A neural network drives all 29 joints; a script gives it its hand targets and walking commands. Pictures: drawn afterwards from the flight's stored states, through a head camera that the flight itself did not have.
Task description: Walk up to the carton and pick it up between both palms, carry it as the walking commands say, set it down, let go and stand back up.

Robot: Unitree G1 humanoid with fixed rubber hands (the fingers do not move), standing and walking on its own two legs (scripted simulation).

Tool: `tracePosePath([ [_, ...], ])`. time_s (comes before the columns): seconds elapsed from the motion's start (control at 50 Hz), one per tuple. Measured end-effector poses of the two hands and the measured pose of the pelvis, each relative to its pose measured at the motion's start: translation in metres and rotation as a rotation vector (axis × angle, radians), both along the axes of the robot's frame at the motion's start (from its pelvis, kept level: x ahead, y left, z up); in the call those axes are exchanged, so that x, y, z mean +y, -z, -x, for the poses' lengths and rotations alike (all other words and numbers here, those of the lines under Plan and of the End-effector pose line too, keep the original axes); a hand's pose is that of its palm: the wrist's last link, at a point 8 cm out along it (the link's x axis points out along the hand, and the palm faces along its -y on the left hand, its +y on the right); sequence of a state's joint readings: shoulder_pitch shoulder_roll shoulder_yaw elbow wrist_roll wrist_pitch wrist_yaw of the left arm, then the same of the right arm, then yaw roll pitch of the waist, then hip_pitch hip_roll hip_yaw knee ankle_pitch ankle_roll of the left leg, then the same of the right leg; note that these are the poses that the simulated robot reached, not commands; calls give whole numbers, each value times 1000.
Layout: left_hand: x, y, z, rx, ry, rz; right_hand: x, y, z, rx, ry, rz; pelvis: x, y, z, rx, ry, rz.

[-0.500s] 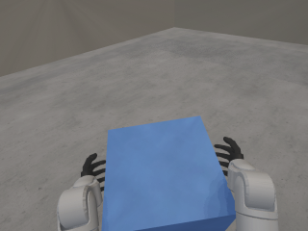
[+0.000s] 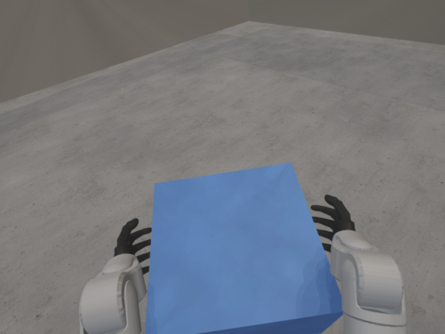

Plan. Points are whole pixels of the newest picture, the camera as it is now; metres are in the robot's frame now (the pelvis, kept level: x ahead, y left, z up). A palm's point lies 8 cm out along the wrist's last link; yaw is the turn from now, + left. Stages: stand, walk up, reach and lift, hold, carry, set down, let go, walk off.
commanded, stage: carry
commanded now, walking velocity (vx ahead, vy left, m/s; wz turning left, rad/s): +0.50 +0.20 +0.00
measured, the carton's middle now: (235, 256) +0.29 +0.00 +0.03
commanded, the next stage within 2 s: none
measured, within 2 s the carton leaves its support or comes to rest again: neither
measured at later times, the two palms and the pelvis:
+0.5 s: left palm (133, 159) +0.55 +0.23 +0.08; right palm (267, 141) +0.56 -0.11 +0.09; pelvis +0.30 +0.07 +0.00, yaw -2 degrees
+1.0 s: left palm (149, 95) +0.86 +0.24 +0.11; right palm (251, 87) +0.86 -0.11 +0.11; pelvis +0.61 +0.07 +0.01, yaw -1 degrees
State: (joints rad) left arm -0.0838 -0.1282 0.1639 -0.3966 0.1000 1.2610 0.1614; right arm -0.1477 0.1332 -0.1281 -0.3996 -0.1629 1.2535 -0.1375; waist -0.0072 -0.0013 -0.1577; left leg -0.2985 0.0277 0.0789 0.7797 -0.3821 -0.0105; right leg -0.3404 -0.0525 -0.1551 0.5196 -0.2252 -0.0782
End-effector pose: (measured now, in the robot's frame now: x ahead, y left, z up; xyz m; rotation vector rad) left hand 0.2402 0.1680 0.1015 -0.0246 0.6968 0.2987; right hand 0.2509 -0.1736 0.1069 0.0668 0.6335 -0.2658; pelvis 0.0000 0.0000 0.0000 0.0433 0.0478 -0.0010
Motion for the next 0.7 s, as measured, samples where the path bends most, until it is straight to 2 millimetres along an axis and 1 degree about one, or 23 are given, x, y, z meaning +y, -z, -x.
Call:
tracePosePath([
  [0.1, 6, -13, -53, 20, -15, -22, 6, -6, -59, 19, -16, -26, 5, -13, -58, -15, -9, -23],
  [0.2, 19, -20, -115, 7, -15, -42, 19, -6, -121, 6, -18, -39, 19, -15, -119, -31, -4, -41],
  [0.28, 36, -9, -172, -9, -5, -25, 36, 0, -175, -9, -10, -20, 35, -4, -173, -30, 2, -24],
  [0.36, 58, 13, -234, -25, 5, 7, 59, 10, -231, -23, -1, 22, 57, 14, -230, -17, 16, 6],
  [0.42, 65, 22, -267, 35, 6, 24, 66, 13, -264, 35, 4, 39, 64, 8, -262, 9, 30, 14],
  [0.5, 67, 23, -309, 68, 14, 30, 67, 13, -304, 71, 10, 40, 67, -1, -300, 44, 37, 19],
  [0.56, 63, 16, -343, 48, 15, 26, 64, 8, -337, 52, 10, 34, 65, -4, -333, 48, 39, 18],
  [0.62, 56, 7, -381, 1, 18, 20, 56, 1, -374, 5, 10, 30, 57, -2, -372, 40, 40, 9],
  [0.66, 49, 2, -408, -36, 20, 11, 49, 0, -400, -31, 12, 20, 52, 4, -400, 30, 35, 6],
  [0.7, 45, -2, -432, -41, 21, 4, 44, -1, -424, -35, 16, 8, 48, 3, -425, 2, 22, 10],
])
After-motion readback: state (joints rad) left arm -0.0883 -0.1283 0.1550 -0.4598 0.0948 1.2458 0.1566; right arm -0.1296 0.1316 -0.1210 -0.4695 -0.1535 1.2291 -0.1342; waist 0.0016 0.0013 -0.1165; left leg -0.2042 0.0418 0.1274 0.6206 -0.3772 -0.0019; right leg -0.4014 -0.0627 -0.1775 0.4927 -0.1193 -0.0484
